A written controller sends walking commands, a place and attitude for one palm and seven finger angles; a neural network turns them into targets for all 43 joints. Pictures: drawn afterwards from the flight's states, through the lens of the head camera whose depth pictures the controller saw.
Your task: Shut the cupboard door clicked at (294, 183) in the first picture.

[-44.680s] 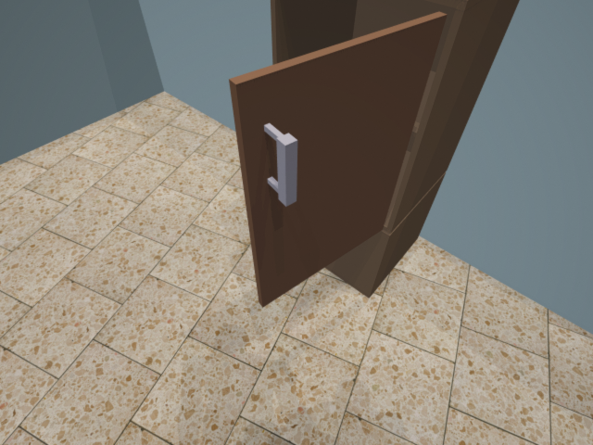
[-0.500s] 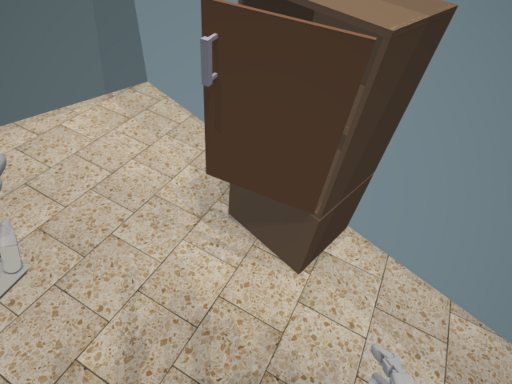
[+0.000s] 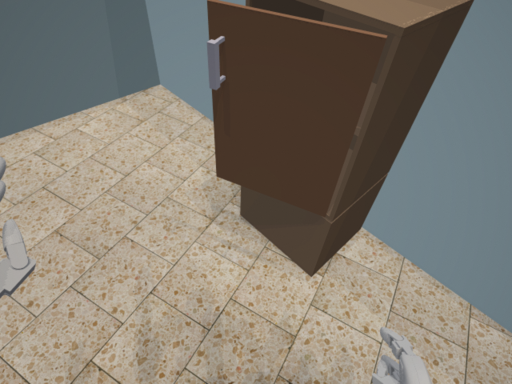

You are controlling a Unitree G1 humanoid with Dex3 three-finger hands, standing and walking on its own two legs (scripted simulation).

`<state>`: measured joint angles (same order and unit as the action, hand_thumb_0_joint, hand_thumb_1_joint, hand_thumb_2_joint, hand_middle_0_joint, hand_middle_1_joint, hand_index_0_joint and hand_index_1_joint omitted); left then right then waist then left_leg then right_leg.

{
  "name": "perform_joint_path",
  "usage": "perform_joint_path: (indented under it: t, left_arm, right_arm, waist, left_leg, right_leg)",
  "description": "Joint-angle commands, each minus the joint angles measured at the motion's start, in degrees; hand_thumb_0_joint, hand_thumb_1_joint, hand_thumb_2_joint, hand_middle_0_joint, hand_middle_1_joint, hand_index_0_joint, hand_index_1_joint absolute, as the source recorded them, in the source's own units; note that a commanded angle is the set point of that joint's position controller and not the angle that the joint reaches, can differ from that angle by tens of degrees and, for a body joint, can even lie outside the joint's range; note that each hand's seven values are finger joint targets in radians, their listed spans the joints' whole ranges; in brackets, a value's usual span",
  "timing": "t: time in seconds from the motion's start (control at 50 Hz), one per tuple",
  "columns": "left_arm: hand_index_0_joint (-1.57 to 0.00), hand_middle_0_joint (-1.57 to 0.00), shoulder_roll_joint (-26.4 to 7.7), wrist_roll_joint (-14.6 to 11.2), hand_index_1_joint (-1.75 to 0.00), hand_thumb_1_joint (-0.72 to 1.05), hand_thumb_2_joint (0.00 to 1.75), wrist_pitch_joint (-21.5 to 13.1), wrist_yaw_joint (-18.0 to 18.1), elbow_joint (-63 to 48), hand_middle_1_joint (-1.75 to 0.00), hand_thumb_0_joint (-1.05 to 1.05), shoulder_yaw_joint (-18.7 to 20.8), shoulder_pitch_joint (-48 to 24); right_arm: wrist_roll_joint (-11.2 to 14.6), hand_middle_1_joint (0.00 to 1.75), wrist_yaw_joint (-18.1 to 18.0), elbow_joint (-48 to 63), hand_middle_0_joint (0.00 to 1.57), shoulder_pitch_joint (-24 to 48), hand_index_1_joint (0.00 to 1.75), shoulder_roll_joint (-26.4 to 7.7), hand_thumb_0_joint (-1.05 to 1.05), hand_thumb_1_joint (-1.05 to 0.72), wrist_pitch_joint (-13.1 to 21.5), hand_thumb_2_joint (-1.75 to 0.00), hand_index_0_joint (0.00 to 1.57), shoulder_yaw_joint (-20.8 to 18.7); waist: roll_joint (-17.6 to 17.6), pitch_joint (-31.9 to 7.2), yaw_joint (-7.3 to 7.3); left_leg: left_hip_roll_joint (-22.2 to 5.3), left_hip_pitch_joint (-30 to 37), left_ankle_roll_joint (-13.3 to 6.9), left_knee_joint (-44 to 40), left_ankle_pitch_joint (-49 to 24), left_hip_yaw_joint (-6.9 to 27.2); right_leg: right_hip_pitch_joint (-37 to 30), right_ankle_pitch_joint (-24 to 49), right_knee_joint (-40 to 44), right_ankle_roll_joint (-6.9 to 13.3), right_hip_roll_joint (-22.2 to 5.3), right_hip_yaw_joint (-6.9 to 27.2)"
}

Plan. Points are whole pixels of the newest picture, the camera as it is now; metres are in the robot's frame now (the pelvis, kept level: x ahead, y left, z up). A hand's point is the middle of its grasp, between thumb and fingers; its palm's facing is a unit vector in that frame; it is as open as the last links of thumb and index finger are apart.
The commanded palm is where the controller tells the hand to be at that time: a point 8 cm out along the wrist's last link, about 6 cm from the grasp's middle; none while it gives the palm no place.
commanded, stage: stop stepping back and stand still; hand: left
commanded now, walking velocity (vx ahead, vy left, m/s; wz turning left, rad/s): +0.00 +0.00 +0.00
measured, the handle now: (217, 62) +0.85 +0.15 +0.12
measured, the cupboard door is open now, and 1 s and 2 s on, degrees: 21 21 21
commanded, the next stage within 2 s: let the arm hang, fingers relaxed in 0.12 s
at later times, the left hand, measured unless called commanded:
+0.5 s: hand out of the picture +0.04 +0.18 -0.16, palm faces -0.04 -0.98 -0.18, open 7.4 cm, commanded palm none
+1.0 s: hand out of the picture -0.08 +0.17 -0.17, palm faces +0.05 -0.98 -0.19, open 7.4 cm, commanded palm none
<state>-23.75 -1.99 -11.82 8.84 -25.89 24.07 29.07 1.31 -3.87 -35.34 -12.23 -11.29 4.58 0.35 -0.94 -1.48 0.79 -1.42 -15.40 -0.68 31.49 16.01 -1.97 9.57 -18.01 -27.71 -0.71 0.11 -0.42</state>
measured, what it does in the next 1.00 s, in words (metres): stands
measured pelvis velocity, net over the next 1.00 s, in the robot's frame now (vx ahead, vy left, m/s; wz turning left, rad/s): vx -0.03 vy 0.01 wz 0.01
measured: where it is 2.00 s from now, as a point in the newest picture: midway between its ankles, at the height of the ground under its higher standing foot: outside the picture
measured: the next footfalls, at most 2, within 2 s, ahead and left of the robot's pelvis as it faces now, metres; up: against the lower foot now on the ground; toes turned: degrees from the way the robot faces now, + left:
none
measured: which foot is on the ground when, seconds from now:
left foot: down 0.00-1.00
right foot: down 0.00-1.00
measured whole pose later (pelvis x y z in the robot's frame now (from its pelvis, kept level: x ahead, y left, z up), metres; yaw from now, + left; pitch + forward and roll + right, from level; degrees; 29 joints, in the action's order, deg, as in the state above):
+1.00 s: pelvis -0.03 +0.01 +0.01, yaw +0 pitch -2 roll +0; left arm -7.3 0.8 0.2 1.7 66.8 0.0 21.4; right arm -0.4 -1.8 -64.3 -18.9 -6.5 -0.8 0.3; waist 1.3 1.3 0.3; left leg 0.5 -13.0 -1.7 25.2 10.3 -2.5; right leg 8.7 -14.4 -25.1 -1.5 -1.8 -0.4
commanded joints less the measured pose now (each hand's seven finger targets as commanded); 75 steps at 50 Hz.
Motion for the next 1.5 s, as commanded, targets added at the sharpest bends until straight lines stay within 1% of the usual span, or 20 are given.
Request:
perform_joint_path:
  t: [0.0, 0.08, 0.1, 0.18, 0.2, 0.22, 0.24, 0.26, 0.3, 0.34, 0.36, 0.38, 0.44, 0.54, 0.6, 0.72, 0.84, 0.98, 1.26, 1.48]
  left_arm:
    - [-0.20, -0.20, -9.85, -0.72, -0.30, 0.90, 0.90, -2.97, 0.93, -10.72, -0.30, 0.00, 7.38, 3.63]
    - [-0.20, -0.20, -10.01, -1.11, -0.30, 0.90, 0.90, -2.52, 0.91, -12.00, -0.30, 0.00, 7.11, 2.77]
    - [-0.20, -0.20, -11.52, -0.92, -0.30, 0.90, 0.90, -2.56, 1.01, -12.68, -0.30, 0.00, 8.31, 2.05]
    - [-0.20, -0.20, -9.87, -0.87, -0.30, 0.90, 0.90, -2.14, 1.02, -12.53, -0.30, 0.00, 6.39, 0.40]
    - [-0.20, -0.20, 1.11, 1.74, -0.30, 0.90, 0.90, 4.94, -6.42, 29.57, -0.30, 0.00, -20.28, -3.28]
    - [-0.20, -0.20, 0.35, 2.94, -0.30, 0.90, 0.90, 10.40, -7.87, 32.14, -0.30, 0.00, -17.76, -4.40]
    - [-0.20, -0.20, 1.33, 3.48, -0.30, 0.90, 0.90, 11.42, -8.26, 34.47, -0.30, 0.00, -18.21, -5.41]
    - [-0.20, -0.20, 1.32, 3.53, -0.30, 0.90, 0.90, 11.44, -8.59, 37.62, -0.30, 0.00, -18.47, -6.79]
    - [-0.20, -0.20, 0.02, 3.83, -0.30, 0.90, 0.90, 11.08, -8.81, 44.70, -0.30, 0.00, -19.12, -9.47]
    - [-0.20, -0.20, 0.15, 3.66, -0.30, 0.90, 0.90, 11.24, -8.55, 52.40, -0.30, 0.00, -19.96, -11.96]
    - [-0.20, -0.20, 0.63, 3.56, -0.30, 0.90, 0.90, 11.56, -8.27, 56.19, -0.30, 0.00, -20.52, -12.88]
    - [-0.20, -0.20, 1.42, 3.46, -0.30, 0.90, 0.90, 11.88, -8.02, 59.80, -0.30, 0.00, -21.13, -13.44]
    - [-0.20, -0.20, 2.73, 3.09, -0.30, 0.90, 0.90, 12.36, -7.69, 69.21, -0.30, 0.00, -22.18, -13.42]
    - [-0.20, -0.20, 5.56, 2.86, -0.30, 0.90, 0.90, 12.18, -7.55, 80.53, -0.30, 0.00, -21.94, -9.50]
    - [-0.20, -0.20, 6.39, 2.74, -0.30, 0.90, 0.90, 11.83, -7.55, 84.70, -0.30, 0.00, -22.36, -7.78]
    - [-0.20, -0.20, 8.79, 2.70, -0.30, 0.90, 0.90, 11.85, -7.26, 89.96, -0.30, 0.00, -23.02, -5.25]
    - [-0.20, -0.20, 10.62, 2.74, -0.30, 0.90, 0.90, 11.80, -6.80, 91.83, -0.30, 0.00, -23.21, -3.21]
    - [-0.20, -0.20, 11.69, 2.89, -0.30, 0.90, 0.90, 11.72, -6.43, 91.82, -0.30, 0.00, -23.10, -2.88]
    - [-0.20, -0.20, 11.87, 2.85, -0.30, 0.90, 0.90, 11.47, -6.54, 90.65, -0.30, 0.00, -22.54, -4.52]
    - [-0.20, -0.20, 10.83, 2.80, -0.30, 0.90, 0.90, 11.38, -6.66, 90.93, -0.30, 0.00, -22.63, -5.25]
  right_arm:
    - [0.15, 0.30, 0.12, 8.56, 0.20, 3.57, 0.30, -6.93, 0.00, -0.90, 1.54, -0.90, 0.20, -2.74]
    - [0.20, 0.30, -0.26, 9.45, 0.20, 4.02, 0.30, -6.63, 0.00, -0.90, 0.61, -0.90, 0.20, -2.38]
    - [0.14, 0.30, -0.41, 9.28, 0.20, 4.15, 0.30, -6.79, 0.00, -0.90, 0.74, -0.90, 0.20, -2.39]
    - [0.06, 0.30, -0.77, 9.43, 0.20, 4.31, 0.30, -6.49, 0.00, -0.90, 0.67, -0.90, 0.20, -2.08]
    - [0.75, 0.30, 4.54, -1.00, 0.20, 9.24, 0.30, -13.15, 0.00, -0.90, 5.63, -0.90, 0.20, -4.04]
    - [-0.73, 0.30, 4.82, -3.02, 0.20, 4.89, 0.30, -15.73, 0.00, -0.90, 2.56, -0.90, 0.20, -5.08]
    - [-1.31, 0.30, 4.56, -3.35, 0.20, 3.38, 0.30, -14.05, 0.00, -0.90, 1.13, -0.90, 0.20, -4.59]
    - [-1.55, 0.30, 4.40, -3.47, 0.20, 3.74, 0.30, -13.74, 0.00, -0.90, 0.08, -0.90, 0.20, -3.79]
    - [-2.12, 0.30, 4.22, -4.46, 0.20, 4.34, 0.30, -13.74, 0.00, -0.90, -1.14, -0.90, 0.20, -3.12]
    - [-2.51, 0.30, 4.05, -6.29, 0.20, 3.71, 0.30, -12.86, 0.00, -0.90, -2.27, -0.90, 0.20, -2.73]
    - [-2.66, 0.30, 3.99, -7.61, 0.20, 3.15, 0.30, -11.83, 0.00, -0.90, -3.02, -0.90, 0.20, -2.36]
    - [-2.84, 0.30, 3.94, -8.89, 0.20, 2.74, 0.30, -10.84, 0.00, -0.90, -3.67, -0.90, 0.20, -2.01]
    - [-2.78, 0.30, 3.67, -13.03, 0.20, 1.97, 0.30, -9.36, 0.00, -0.90, -4.53, -0.90, 0.20, -1.23]
    - [-2.50, 0.30, 2.55, -19.02, 0.20, -1.40, 0.30, -6.75, 0.00, -0.90, -4.67, -0.90, 0.20, -1.14]
    - [-2.03, 0.30, 2.09, -21.37, 0.20, -4.18, 0.30, -6.51, 0.00, -0.90, -4.74, -0.90, 0.20, -1.44]
    - [-1.90, 0.30, 1.65, -25.22, 0.20, -8.45, 0.30, -4.69, 0.00, -0.90, -4.97, -0.90, 0.20, -1.59]
    - [-1.90, 0.30, 1.53, -27.08, 0.20, -10.49, 0.30, -3.02, 0.00, -0.90, -4.96, -0.90, 0.20, -1.44]
    - [-1.95, 0.30, 1.69, -27.82, 0.20, -10.82, 0.30, -1.20, 0.00, -0.90, -4.99, -0.90, 0.20, -1.44]
    - [-2.06, 0.30, 1.50, -27.61, 0.20, -10.37, 0.30, -1.07, 0.00, -0.90, -4.42, -0.90, 0.20, -1.51]
    - [-1.88, 0.30, 1.46, -27.46, 0.20, -9.63, 0.30, -2.39, 0.00, -0.90, -4.43, -0.90, 0.20, -1.67]
  waist:
    - [5.15, -7.59, -0.54]
    - [4.25, -7.06, -0.42]
    - [5.64, -6.94, -0.48]
    - [5.14, -5.81, -0.50]
    - [4.09, 0.80, 1.41]
    - [5.39, -2.44, 0.50]
    - [4.03, -3.05, 0.22]
    - [2.53, -2.28, -0.35]
    - [-5.80, -2.38, -0.72]
    - [-9.45, -2.17, -0.12]
    - [-9.72, -1.65, 0.09]
    - [-8.48, -0.99, 0.26]
    - [1.61, 1.01, -0.07]
    - [9.99, 2.65, -0.70]
    - [6.25, 3.43, -0.57]
    - [1.74, 5.74, -0.12]
    - [-0.81, 7.19, -0.22]
    - [-1.10, 9.73, -0.31]
    - [2.98, 8.27, -0.32]
    - [1.05, 7.38, -0.16]
  left_leg:
    - [-3.83, 1.87, -0.27, -4.31, -22.39, 2.64]
    - [-3.92, 1.79, -0.34, -5.49, -20.29, 2.48]
    - [-3.94, 1.76, -0.33, -5.79, -20.07, 2.57]
    - [-3.76, 1.30, -0.58, -6.85, -16.53, 2.64]
    - [-4.38, 0.78, -0.20, 0.52, -24.10, 3.07]
    - [-5.33, 1.12, 0.16, -0.98, -22.29, 3.35]
    - [-5.69, -0.25, -0.82, -1.61, -18.62, 4.27]
    - [-5.92, -2.42, -1.96, -2.83, -16.53, 5.98]
    - [-5.01, -2.36, -2.15, -3.06, -15.54, 7.16]
    - [-3.16, 0.03, -1.74, -2.39, -14.70, 6.65]
    - [-2.52, 1.09, -1.38, -2.56, -13.60, 6.17]
    - [-2.16, 2.08, -1.05, -3.24, -12.51, 5.88]
    - [-2.66, 1.63, -0.92, -7.53, -8.19, 6.57]
    - [-2.72, 0.51, -0.87, -10.90, -2.53, 6.86]
    - [-3.26, 2.05, -0.98, -11.27, -2.55, 6.94]
    - [-3.63, 2.61, -1.31, -12.73, 0.04, 6.90]
    - [-3.62, 2.49, -1.50, -13.17, -0.07, 6.39]
    - [-3.14, 1.53, -1.41, -13.05, -0.37, 5.66]
    - [-3.22, 2.28, -1.15, -13.04, -2.94, 5.60]
    - [-3.67, 4.12, -1.21, -12.79, -4.77, 5.46]
  right_leg:
    - [-5.02, 25.93, 1.25, 1.56, -2.82, 2.79]
    - [-4.26, 24.52, 1.71, 1.07, -2.42, 2.57]
    - [-4.10, 24.13, 1.76, 1.15, -2.50, 2.51]
    - [-3.62, 20.95, 3.01, 0.85, -2.10, 2.60]
    - [7.60, 21.94, -2.31, 1.92, -5.38, -1.25]
    - [7.39, 16.44, -0.86, 1.89, -6.29, 2.04]
    - [7.19, 10.88, -1.71, 1.87, -5.02, 0.79]
    - [6.63, 8.02, -2.32, 1.61, -4.41, 0.36]
    - [4.82, 7.27, -0.86, 2.35, -4.33, 1.67]
    - [5.41, 8.55, 1.00, 3.24, -6.19, 4.22]
    - [5.91, 7.99, 2.10, 3.38, -6.88, 4.84]
    - [6.50, 6.61, 3.04, 3.26, -6.98, 5.18]
    - [5.08, 1.58, 4.55, 2.44, -5.50, 4.77]
    - [1.62, 2.30, 7.27, 2.82, -4.79, 4.22]
    - [1.95, 2.62, 8.83, 2.99, -4.73, 3.94]
    - [3.66, 0.46, 9.65, 2.76, -4.80, 3.16]
    - [4.68, 0.48, 9.02, 2.46, -4.64, 3.08]
    - [6.45, 0.08, 8.82, 2.23, -4.71, 3.26]
    - [4.90, 3.00, 8.58, 2.30, -4.62, 3.39]
    - [4.24, 3.85, 9.22, 2.21, -4.75, 3.49]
